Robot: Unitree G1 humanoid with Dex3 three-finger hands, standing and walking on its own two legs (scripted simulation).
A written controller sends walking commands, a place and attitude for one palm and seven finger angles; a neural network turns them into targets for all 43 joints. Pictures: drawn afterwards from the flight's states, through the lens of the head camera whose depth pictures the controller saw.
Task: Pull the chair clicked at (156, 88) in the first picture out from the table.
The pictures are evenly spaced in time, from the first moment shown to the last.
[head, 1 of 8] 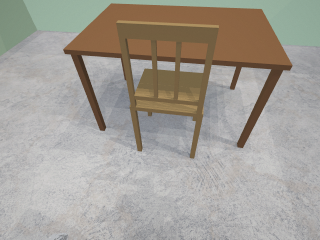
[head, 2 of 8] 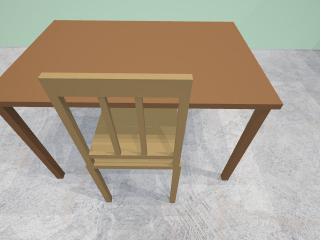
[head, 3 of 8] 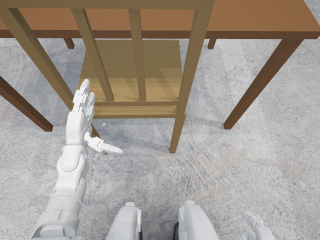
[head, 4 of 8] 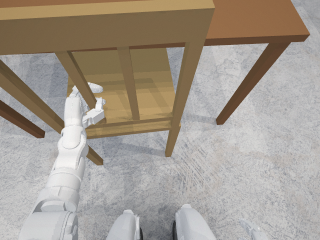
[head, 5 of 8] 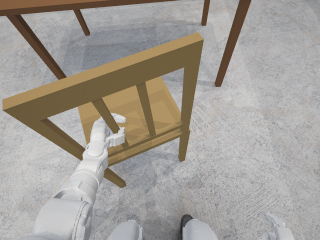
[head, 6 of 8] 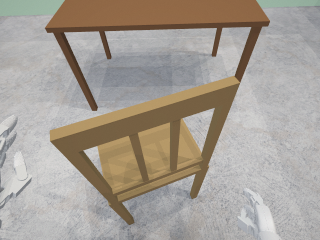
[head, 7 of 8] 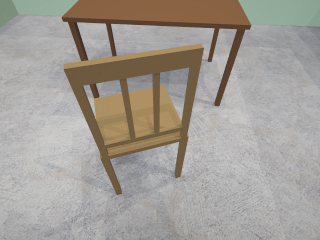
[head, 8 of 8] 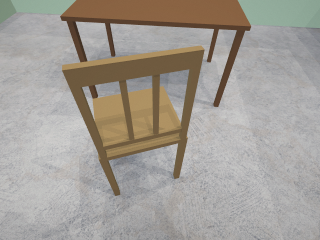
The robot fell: no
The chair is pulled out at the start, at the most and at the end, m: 0.00 0.65 0.64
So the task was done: yes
